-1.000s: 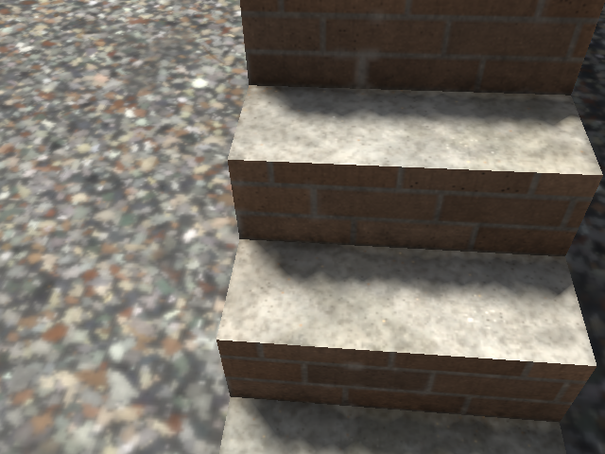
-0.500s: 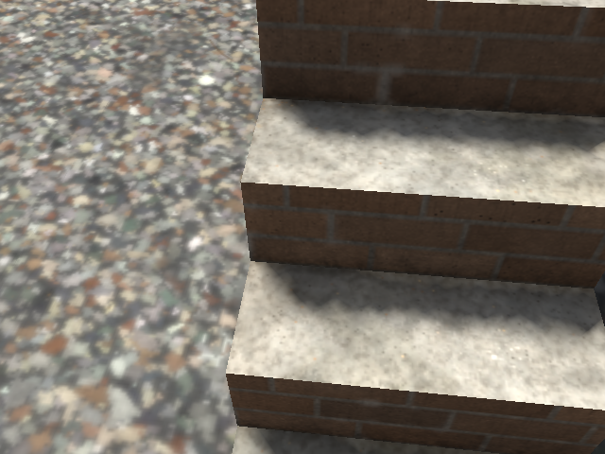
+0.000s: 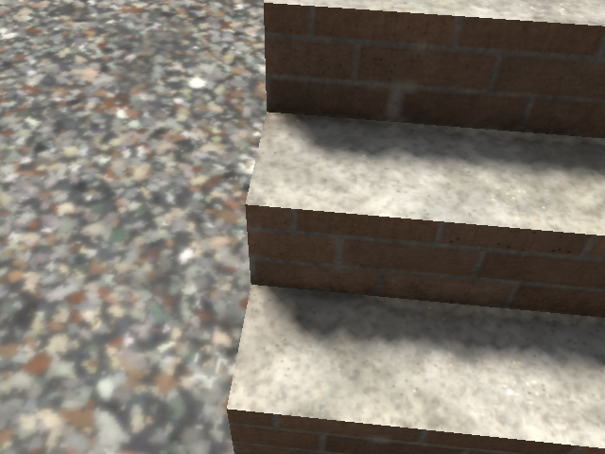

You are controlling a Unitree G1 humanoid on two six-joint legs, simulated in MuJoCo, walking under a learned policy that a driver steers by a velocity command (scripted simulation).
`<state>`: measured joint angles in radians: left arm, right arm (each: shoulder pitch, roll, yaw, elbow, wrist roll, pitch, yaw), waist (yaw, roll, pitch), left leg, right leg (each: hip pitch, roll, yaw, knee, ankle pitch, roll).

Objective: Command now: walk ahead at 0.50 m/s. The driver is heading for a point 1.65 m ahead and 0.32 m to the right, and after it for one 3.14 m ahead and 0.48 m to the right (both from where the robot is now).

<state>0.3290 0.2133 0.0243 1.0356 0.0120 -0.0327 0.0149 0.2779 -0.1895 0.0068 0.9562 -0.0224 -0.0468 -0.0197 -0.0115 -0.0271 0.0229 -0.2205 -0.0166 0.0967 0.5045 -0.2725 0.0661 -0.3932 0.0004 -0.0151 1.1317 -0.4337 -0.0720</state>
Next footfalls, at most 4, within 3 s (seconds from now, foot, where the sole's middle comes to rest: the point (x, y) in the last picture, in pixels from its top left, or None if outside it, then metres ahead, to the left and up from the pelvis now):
0.38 right None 0.26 -0.12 -0.57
0.68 left None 0.34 0.07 -0.33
1.10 left None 0.30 0.13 -0.56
1.34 right None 0.29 -0.05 -0.49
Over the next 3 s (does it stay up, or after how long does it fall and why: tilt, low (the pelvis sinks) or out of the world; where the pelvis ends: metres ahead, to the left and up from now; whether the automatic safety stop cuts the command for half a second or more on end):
falls after 1.68 s (tilt)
